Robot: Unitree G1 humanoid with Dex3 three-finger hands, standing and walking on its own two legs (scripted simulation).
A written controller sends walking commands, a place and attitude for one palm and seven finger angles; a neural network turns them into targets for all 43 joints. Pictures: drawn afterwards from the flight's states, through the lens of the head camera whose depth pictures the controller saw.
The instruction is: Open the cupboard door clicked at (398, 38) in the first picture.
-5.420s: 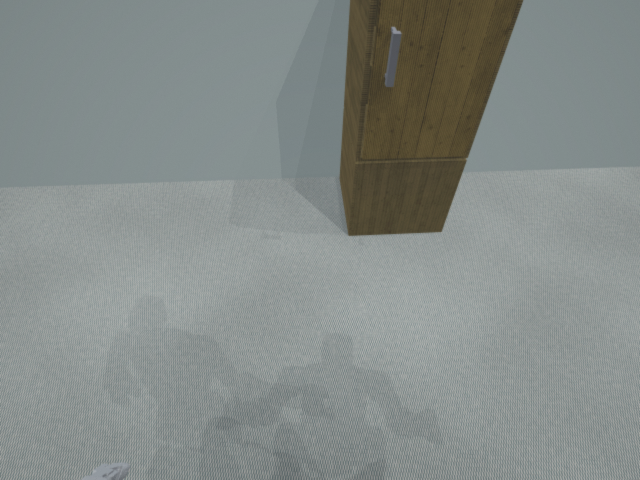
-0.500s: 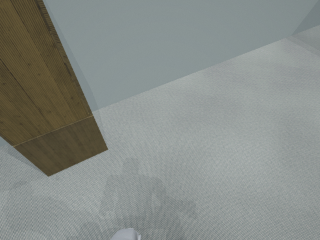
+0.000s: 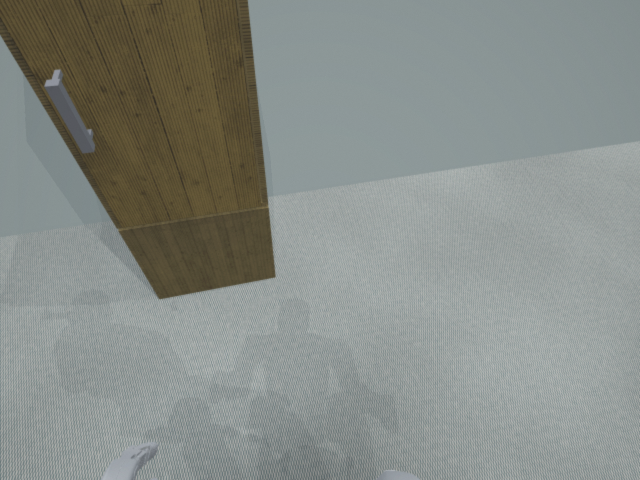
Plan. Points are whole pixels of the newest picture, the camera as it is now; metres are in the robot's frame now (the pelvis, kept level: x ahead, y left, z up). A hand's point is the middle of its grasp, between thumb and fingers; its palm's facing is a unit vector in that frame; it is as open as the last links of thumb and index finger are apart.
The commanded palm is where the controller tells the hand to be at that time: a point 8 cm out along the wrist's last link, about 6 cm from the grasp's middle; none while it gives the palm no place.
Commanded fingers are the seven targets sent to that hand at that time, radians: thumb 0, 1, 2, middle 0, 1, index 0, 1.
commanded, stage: turn to face it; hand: left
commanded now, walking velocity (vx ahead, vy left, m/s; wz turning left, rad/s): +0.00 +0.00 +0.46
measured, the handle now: (73, 112) +0.71 +0.49 +0.02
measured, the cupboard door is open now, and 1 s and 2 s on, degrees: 0 0 0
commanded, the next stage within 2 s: take the last steps up to it in 0.34 s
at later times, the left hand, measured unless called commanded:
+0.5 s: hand out of the picture -0.04 +0.19 -0.18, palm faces +0.27 -0.93 -0.24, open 7.4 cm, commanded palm none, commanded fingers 0.00 0.90 0.90 -0.20 -0.30 -0.20 -0.30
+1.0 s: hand out of the picture +0.08 +0.23 -0.16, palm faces +0.29 -0.93 -0.20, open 7.4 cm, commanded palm none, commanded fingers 0.00 0.90 0.90 -0.20 -0.30 -0.20 -0.30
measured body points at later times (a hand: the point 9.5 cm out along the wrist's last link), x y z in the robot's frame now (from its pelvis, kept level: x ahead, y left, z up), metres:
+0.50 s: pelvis -0.02 -0.01 -0.01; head +0.01 +0.00 +0.44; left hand -0.05 +0.24 -0.16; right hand +0.12 -0.24 -0.15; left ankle -0.06 +0.11 -0.73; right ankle +0.00 -0.15 -0.74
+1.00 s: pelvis +0.05 +0.04 +0.00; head +0.05 +0.02 +0.45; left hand +0.06 +0.28 -0.14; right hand +0.05 -0.19 -0.17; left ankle -0.06 +0.10 -0.74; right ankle +0.14 -0.05 -0.73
